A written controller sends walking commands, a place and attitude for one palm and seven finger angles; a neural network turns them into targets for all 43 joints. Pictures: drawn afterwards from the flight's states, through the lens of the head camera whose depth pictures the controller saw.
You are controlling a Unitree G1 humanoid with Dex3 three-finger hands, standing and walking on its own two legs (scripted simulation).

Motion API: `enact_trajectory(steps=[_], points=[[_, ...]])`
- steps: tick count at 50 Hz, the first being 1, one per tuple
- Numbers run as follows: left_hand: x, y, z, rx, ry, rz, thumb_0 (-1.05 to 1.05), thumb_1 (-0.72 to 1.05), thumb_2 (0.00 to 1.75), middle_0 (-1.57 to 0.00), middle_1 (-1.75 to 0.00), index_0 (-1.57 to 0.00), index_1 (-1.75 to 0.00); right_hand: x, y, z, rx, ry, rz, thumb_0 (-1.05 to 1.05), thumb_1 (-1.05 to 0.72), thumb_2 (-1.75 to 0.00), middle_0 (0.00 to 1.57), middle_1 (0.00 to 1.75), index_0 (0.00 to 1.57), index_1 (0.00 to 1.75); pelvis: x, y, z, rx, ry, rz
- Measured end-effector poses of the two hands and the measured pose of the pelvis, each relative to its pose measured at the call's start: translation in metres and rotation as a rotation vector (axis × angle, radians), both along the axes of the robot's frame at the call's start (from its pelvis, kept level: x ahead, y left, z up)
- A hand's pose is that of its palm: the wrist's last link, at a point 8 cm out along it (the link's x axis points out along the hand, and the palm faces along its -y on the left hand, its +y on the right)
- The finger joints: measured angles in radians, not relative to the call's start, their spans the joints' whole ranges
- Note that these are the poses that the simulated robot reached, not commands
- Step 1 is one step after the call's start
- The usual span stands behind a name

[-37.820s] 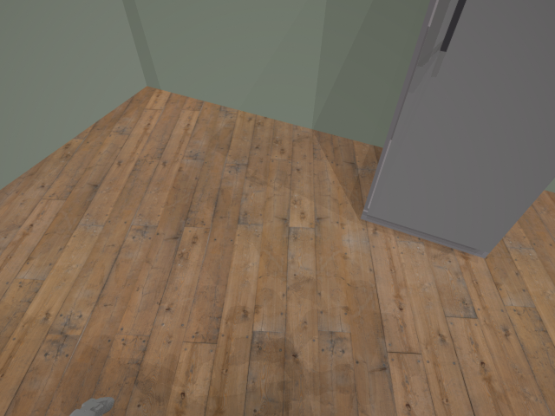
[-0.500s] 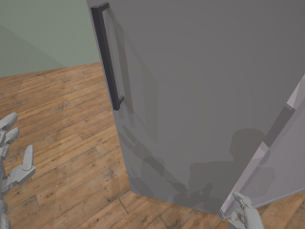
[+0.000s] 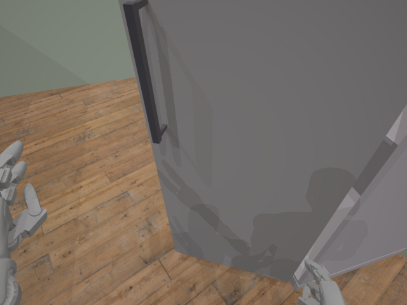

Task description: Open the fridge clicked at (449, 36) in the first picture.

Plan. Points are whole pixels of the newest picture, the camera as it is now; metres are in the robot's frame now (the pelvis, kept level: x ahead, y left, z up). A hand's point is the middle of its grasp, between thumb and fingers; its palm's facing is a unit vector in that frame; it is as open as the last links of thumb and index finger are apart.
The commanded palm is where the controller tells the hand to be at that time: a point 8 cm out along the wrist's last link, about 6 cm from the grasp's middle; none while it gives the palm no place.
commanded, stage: step back with the hand held close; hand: left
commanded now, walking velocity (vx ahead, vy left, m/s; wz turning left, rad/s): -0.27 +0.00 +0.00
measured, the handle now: (150, 81) +0.46 +0.17 +0.23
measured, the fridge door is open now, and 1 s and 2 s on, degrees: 58 58 58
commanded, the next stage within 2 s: stop stepping back and stand still in 1.06 s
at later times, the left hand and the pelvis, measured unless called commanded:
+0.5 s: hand (7, 252) +0.13 +0.30 +0.15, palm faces +0.49 -0.76 -0.43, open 7.4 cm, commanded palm +0.08 +0.32 +0.17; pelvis -0.07 +0.02 -0.02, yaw -1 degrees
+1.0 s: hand out of the picture +0.04 +0.32 +0.15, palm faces +0.53 -0.75 -0.38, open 7.4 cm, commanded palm -0.04 +0.35 +0.17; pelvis -0.16 +0.04 -0.03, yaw +4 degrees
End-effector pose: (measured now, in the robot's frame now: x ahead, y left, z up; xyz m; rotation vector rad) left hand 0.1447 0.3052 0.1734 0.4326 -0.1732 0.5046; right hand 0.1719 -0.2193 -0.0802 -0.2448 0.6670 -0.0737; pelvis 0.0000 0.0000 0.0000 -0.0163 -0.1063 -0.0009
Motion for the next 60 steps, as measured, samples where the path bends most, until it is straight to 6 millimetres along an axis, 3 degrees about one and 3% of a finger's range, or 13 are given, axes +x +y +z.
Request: enact_trajectory(steps=[6, 11, 18, 29, 34, 40, 47, 53, 56, 60], points=[[0.014, -0.004, -0.013, 0.033, 0.061, -0.072, 0.02, 0.89, 0.90, -0.21, -0.30, -0.21, -0.30, -0.014, -0.008, -0.002, -0.024, 0.040, -0.053, 0.01, -0.90, -0.90, 0.20, 0.30, 0.20, 0.30, -0.011, 0.007, -0.004, -0.006, 0.072, -0.007], [0.006, -0.005, -0.011, 0.093, 0.101, -0.138, 0.02, 0.89, 0.90, -0.21, -0.31, -0.21, -0.30, -0.030, -0.008, -0.003, -0.031, 0.045, -0.117, 0.01, -0.90, -0.90, 0.20, 0.30, 0.20, 0.30, -0.020, 0.016, -0.008, 0.001, 0.094, -0.020], [-0.026, 0.014, 0.008, 0.176, 0.032, -0.088, 0.02, 0.88, 0.90, -0.22, -0.31, -0.22, -0.30, -0.050, 0.004, -0.009, -0.017, 0.040, -0.116, 0.01, -0.90, -0.90, 0.20, 0.30, 0.20, 0.30, -0.040, 0.022, -0.013, 0.006, 0.095, -0.022], [-0.066, 0.021, -0.020, 0.065, -0.012, -0.033, 0.02, 0.89, 0.90, -0.21, -0.30, -0.21, -0.30, -0.095, 0.012, -0.013, -0.050, 0.061, -0.077, 0.01, -0.90, -0.90, 0.21, 0.30, 0.20, 0.30, -0.081, 0.028, -0.018, -0.011, 0.097, -0.004], [-0.081, 0.021, -0.009, 0.137, -0.086, -0.075, 0.02, 0.88, 0.90, -0.21, -0.31, -0.22, -0.30, -0.113, 0.013, -0.012, -0.076, 0.044, -0.076, 0.01, -0.90, -0.90, 0.21, 0.30, 0.20, 0.30, -0.098, 0.029, -0.024, -0.026, 0.075, 0.024], [-0.117, 0.027, 0.006, 0.215, -0.118, -0.030, 0.02, 0.88, 0.90, -0.22, -0.31, -0.22, -0.30, -0.125, 0.014, -0.014, -0.056, 0.031, -0.048, 0.01, -0.90, -0.90, 0.20, 0.30, 0.20, 0.30, -0.113, 0.023, -0.026, -0.025, 0.078, 0.055], [-0.146, 0.035, -0.005, 0.130, -0.130, -0.014, 0.01, 0.88, 0.90, -0.21, -0.31, -0.21, -0.30, -0.142, 0.020, -0.012, -0.092, 0.056, -0.020, 0.01, -0.90, -0.90, 0.21, 0.30, 0.20, 0.30, -0.139, 0.034, -0.026, -0.008, 0.093, 0.051], [-0.165, 0.050, -0.014, 0.135, -0.107, -0.021, 0.01, 0.88, 0.90, -0.21, -0.31, -0.21, -0.30, -0.161, 0.036, -0.007, -0.089, 0.012, -0.017, 0.01, -0.90, -0.90, 0.20, 0.30, 0.20, 0.30, -0.174, 0.039, -0.027, -0.040, 0.085, 0.060], [-0.183, 0.047, -0.005, 0.137, -0.109, -0.028, 0.02, 0.88, 0.90, -0.21, -0.31, -0.21, -0.30, -0.175, 0.044, -0.002, -0.055, -0.001, -0.004, 0.01, -0.90, -0.90, 0.20, 0.30, 0.20, 0.30, -0.188, 0.036, -0.022, -0.047, 0.110, 0.041], [-0.204, 0.029, 0.007, 0.135, -0.141, -0.062, 0.02, 0.89, 0.90, -0.21, -0.30, -0.21, -0.30, -0.193, 0.049, -0.001, -0.017, -0.022, 0.018, 0.01, -0.90, -0.90, 0.21, 0.30, 0.20, 0.30, -0.209, 0.030, -0.020, -0.032, 0.156, 0.001]])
